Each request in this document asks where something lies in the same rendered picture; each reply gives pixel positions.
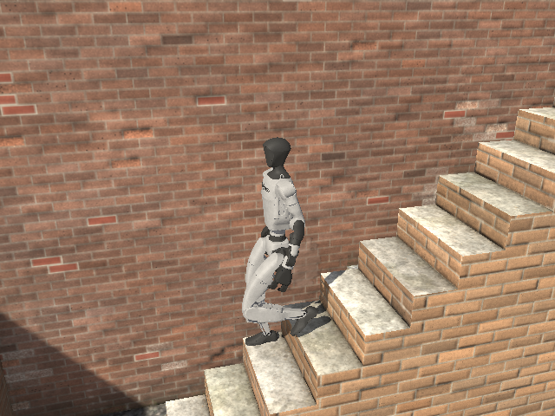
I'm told stairs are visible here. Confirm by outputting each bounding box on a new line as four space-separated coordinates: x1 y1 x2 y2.
166 97 555 416

